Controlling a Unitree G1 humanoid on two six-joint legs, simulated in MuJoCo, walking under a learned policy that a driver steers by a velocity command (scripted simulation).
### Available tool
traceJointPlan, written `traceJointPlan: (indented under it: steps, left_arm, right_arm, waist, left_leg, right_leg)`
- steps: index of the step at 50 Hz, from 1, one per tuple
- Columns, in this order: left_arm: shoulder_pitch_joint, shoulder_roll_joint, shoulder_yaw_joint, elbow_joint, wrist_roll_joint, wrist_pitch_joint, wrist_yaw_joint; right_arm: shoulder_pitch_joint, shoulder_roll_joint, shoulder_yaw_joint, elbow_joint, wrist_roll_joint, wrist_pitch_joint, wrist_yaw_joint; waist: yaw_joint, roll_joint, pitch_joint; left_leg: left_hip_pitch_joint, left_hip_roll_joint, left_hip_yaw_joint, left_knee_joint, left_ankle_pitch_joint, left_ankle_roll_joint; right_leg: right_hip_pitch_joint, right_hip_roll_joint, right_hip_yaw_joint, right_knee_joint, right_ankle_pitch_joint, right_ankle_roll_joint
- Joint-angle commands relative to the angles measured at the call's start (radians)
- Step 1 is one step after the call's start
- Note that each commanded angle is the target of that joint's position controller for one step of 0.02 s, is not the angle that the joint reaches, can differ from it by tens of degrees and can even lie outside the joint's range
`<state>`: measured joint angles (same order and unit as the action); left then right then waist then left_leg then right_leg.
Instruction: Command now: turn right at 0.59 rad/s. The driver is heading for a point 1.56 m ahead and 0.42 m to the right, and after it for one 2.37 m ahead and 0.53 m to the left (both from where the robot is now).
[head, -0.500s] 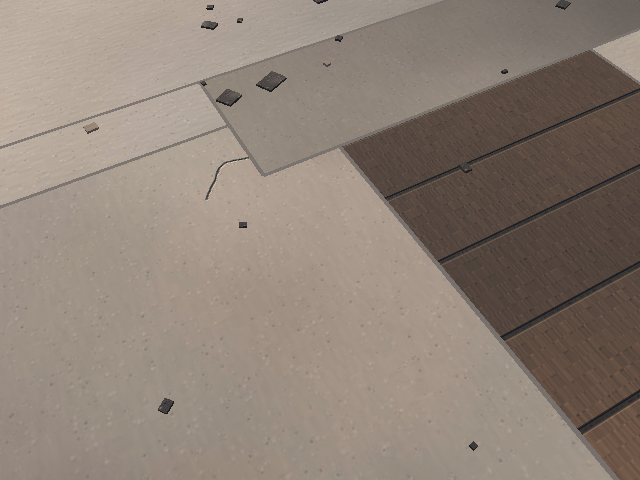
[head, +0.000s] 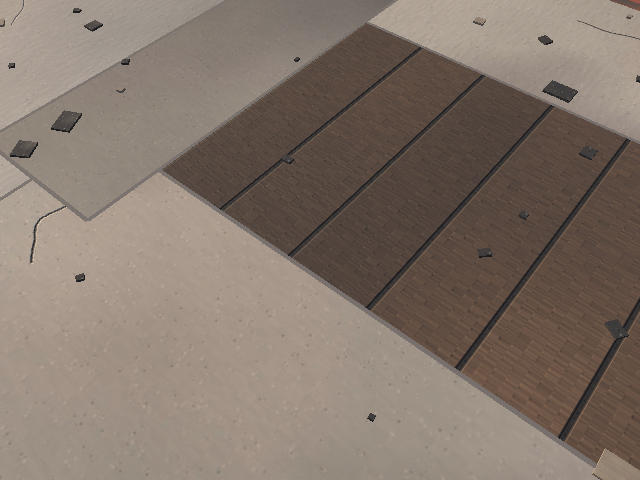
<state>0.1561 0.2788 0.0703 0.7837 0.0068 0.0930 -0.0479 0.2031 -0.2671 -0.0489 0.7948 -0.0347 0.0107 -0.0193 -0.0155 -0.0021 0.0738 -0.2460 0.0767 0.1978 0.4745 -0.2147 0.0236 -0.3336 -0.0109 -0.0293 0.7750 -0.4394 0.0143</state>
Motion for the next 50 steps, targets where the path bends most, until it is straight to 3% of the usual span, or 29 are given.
traceJointPlan:
  steps: [1,2,3,4,5,6,7,8,9,10,12,13,16,23,27,29,30,31,32,33,34,35,37,41,45,48,50]
  left_arm:
    - [0.030,0.072,0.013,-0.074,-0.005,-0.023,-0.001]
    - [0.067,0.076,0.014,-0.064,0.000,-0.033,0.006]
    - [0.094,0.122,0.025,-0.056,0.015,-0.047,0.019]
    - [0.086,0.263,0.050,-0.092,0.015,-0.058,0.030]
    - [0.158,0.301,0.071,-0.075,0.015,-0.059,0.030]
    - [0.129,0.245,0.055,-0.066,0.012,-0.059,0.035]
    - [0.058,0.197,0.041,-0.076,0.005,-0.058,0.040]
    - [-0.002,0.175,0.034,-0.093,0.005,-0.055,0.045]
    - [-0.011,0.155,0.028,-0.102,-0.001,-0.057,0.051]
    - [0.007,0.146,0.024,-0.101,-0.005,-0.060,0.049]
    - [0.046,0.161,0.028,-0.094,-0.008,-0.067,0.045]
    - [0.076,0.167,0.031,-0.087,-0.007,-0.068,0.044]
    - [0.124,0.166,0.031,-0.077,0.005,-0.068,0.038]
    - [0.190,0.197,0.041,-0.059,0.017,-0.096,0.036]
    - [0.172,0.180,0.035,-0.057,0.019,-0.110,0.029]
    - [0.127,0.161,0.028,-0.059,0.012,-0.112,0.034]
    - [0.123,0.119,0.016,-0.063,0.009,-0.121,0.039]
    - [0.120,0.024,-0.012,-0.081,0.008,-0.133,0.039]
    - [0.103,0.074,-0.002,-0.104,0.009,-0.138,0.042]
    - [0.112,0.121,0.007,-0.094,0.028,-0.138,0.040]
    - [0.111,0.128,0.008,-0.071,0.031,-0.139,0.026]
    - [0.127,0.119,0.006,-0.053,0.027,-0.140,0.014]
    - [0.114,0.106,0.001,-0.040,0.040,-0.136,-0.002]
    - [-0.009,0.076,-0.016,-0.077,0.043,-0.131,-0.007]
    - [-0.167,0.029,-0.045,-0.127,0.034,-0.131,-0.016]
    - [-0.210,0.039,-0.049,-0.140,0.027,-0.131,-0.014]
    - [-0.172,0.057,-0.043,-0.128,0.028,-0.134,-0.002]
  right_arm:
    - [-0.005,-0.198,-0.054,-0.052,0.008,0.001,0.008]
    - [-0.002,-0.195,-0.056,-0.048,0.013,0.007,0.010]
    - [0.039,-0.168,-0.053,-0.039,0.014,0.013,0.016]
    - [0.063,-0.067,-0.028,-0.091,0.006,0.024,0.021]
    - [-0.067,-0.107,-0.029,-0.126,0.003,0.043,-0.002]
    - [-0.063,-0.110,-0.031,-0.122,0.019,0.052,-0.005]
    - [-0.037,-0.116,-0.034,-0.104,0.030,0.047,-0.002]
    - [-0.016,-0.131,-0.040,-0.089,0.022,0.037,0.000]
    - [0.009,-0.145,-0.045,-0.074,0.005,0.033,0.005]
    - [0.018,-0.146,-0.046,-0.071,0.001,0.033,0.010]
    - [0.008,-0.129,-0.043,-0.080,0.010,0.036,0.014]
    - [0.002,-0.126,-0.041,-0.085,0.007,0.038,0.016]
    - [-0.055,-0.136,-0.042,-0.104,-0.004,0.038,0.026]
    - [-0.125,-0.117,-0.028,-0.130,0.002,-0.012,0.033]
    - [-0.090,-0.105,-0.016,-0.129,0.014,-0.035,0.030]
    - [0.034,-0.084,-0.010,-0.089,0.013,-0.051,0.017]
    - [0.109,-0.115,-0.016,-0.069,0.005,-0.062,0.006]
    - [0.206,-0.192,-0.026,-0.064,-0.011,-0.073,-0.005]
    - [0.233,-0.304,-0.056,-0.041,-0.011,-0.067,-0.003]
    - [0.186,-0.256,-0.053,-0.038,0.000,-0.063,0.003]
    - [0.134,-0.185,-0.036,-0.050,0.014,-0.068,0.013]
    - [0.099,-0.151,-0.026,-0.056,0.014,-0.073,0.019]
    - [0.109,-0.123,-0.017,-0.040,0.013,-0.089,0.020]
    - [0.203,-0.106,-0.015,0.017,0.029,-0.105,0.032]
    - [0.259,-0.104,-0.013,0.059,0.027,-0.103,0.032]
    - [0.281,-0.132,-0.017,0.083,0.023,-0.101,0.028]
    - [0.270,-0.144,-0.018,0.094,0.023,-0.097,0.023]
  waist:
    - [0.016,0.170,-0.126]
    - [0.039,0.131,-0.129]
    - [0.045,-0.012,-0.112]
    - [0.012,-0.313,-0.097]
    - [0.099,-0.207,-0.065]
    - [0.054,-0.146,-0.041]
    - [0.019,-0.126,-0.017]
    - [-0.003,-0.138,-0.030]
    - [-0.002,-0.153,-0.055]
    - [0.000,-0.133,-0.091]
    - [0.010,-0.090,-0.114]
    - [0.020,-0.088,-0.127]
    - [0.054,-0.139,-0.076]
    - [0.077,-0.109,-0.042]
    - [0.051,-0.111,-0.042]
    - [-0.033,-0.064,-0.039]
    - [-0.069,0.001,-0.060]
    - [-0.099,0.187,-0.106]
    - [-0.085,0.236,-0.048]
    - [-0.032,0.136,0.036]
    - [-0.008,0.081,0.062]
    - [0.013,0.083,0.050]
    - [0.012,0.116,0.012]
    - [-0.012,0.102,0.003]
    - [-0.048,0.114,0.011]
    - [-0.048,0.118,0.016]
    - [-0.015,0.115,0.002]
  left_leg:
    - [0.084,0.245,-0.158,-0.067,0.264,0.134]
    - [0.030,0.233,-0.120,0.000,0.213,0.083]
    - [-0.075,0.177,-0.053,0.151,0.058,0.010]
    - [-0.357,0.011,0.016,0.410,-0.418,-0.080]
    - [-0.356,-0.041,-0.158,0.536,-0.432,-0.074]
    - [-0.353,-0.024,-0.203,0.589,-0.352,-0.067]
    - [-0.342,-0.017,-0.220,0.579,-0.252,-0.058]
    - [-0.341,-0.020,-0.223,0.569,-0.190,-0.052]
    - [-0.333,-0.031,-0.212,0.598,-0.155,-0.054]
    - [-0.324,-0.039,-0.216,0.620,-0.143,-0.057]
    - [-0.336,-0.044,-0.225,0.613,-0.133,-0.066]
    - [-0.344,-0.042,-0.227,0.589,-0.128,-0.070]
    - [-0.399,-0.046,-0.233,0.484,-0.126,-0.076]
    - [-0.329,-0.076,-0.244,0.265,-0.145,-0.060]
    - [-0.126,-0.097,-0.219,0.124,-0.137,-0.022]
    - [0.157,-0.107,-0.195,-0.058,-0.017,0.005]
    - [0.315,-0.051,-0.264,-0.097,-0.072,0.013]
    - [0.403,0.186,-0.551,-0.241,-0.354,0.048]
    - [0.341,0.314,-0.910,-0.371,-0.631,0.141]
    - [0.263,0.319,-0.892,-0.359,-0.656,0.176]
    - [0.224,0.257,-0.784,-0.347,-0.568,0.160]
    - [0.210,0.197,-0.668,-0.351,-0.442,0.135]
    - [0.211,0.128,-0.519,-0.355,-0.186,0.125]
    - [0.255,0.107,-0.398,-0.350,0.170,0.156]
    - [0.240,0.078,-0.306,-0.334,0.373,0.151]
    - [0.244,0.114,-0.299,-0.316,0.458,0.141]
    - [0.272,0.139,-0.287,-0.250,0.635,0.127]
  right_leg:
    - [0.090,0.025,-0.061,-0.178,0.059,-0.037]
    - [0.177,0.036,-0.053,-0.310,0.161,-0.052]
    - [0.254,-0.029,0.096,-0.466,0.206,-0.074]
    - [0.329,-0.344,0.539,-0.531,0.407,-0.172]
    - [0.190,-0.384,0.536,-0.500,0.604,-0.290]
    - [0.178,-0.317,0.441,-0.487,0.595,-0.290]
    - [0.155,-0.242,0.361,-0.495,0.524,-0.251]
    - [0.178,-0.181,0.322,-0.493,0.482,-0.216]
    - [0.201,-0.158,0.301,-0.480,0.564,-0.217]
    - [0.227,-0.153,0.299,-0.469,0.623,-0.220]
    - [0.265,-0.156,0.318,-0.461,0.636,-0.227]
    - [0.281,-0.150,0.343,-0.483,0.495,-0.234]
    - [0.286,-0.143,0.462,-0.581,-0.028,-0.257]
    - [0.243,-0.136,0.556,-0.568,-0.063,-0.288]
    - [0.113,-0.116,0.556,-0.539,-0.049,-0.263]
    - [-0.060,-0.056,0.512,-0.466,-0.062,-0.210]
    - [-0.174,-0.001,0.458,-0.359,-0.094,-0.169]
    - [-0.251,0.107,0.293,-0.062,-0.134,-0.116]
    - [-0.412,0.194,0.198,0.100,-0.146,-0.110]
    - [-0.443,0.102,0.221,0.219,-0.060,-0.113]
    - [-0.429,0.074,0.216,0.241,0.022,-0.107]
    - [-0.399,0.055,0.198,0.232,0.083,-0.091]
    - [-0.367,0.034,0.143,0.255,0.179,-0.065]
    - [-0.431,-0.020,0.049,0.214,0.263,-0.027]
    - [-0.352,-0.026,-0.026,-0.017,0.335,-0.016]
    - [-0.240,-0.005,-0.050,-0.153,0.340,-0.049]
    - [-0.148,0.020,-0.054,-0.202,0.310,-0.084]
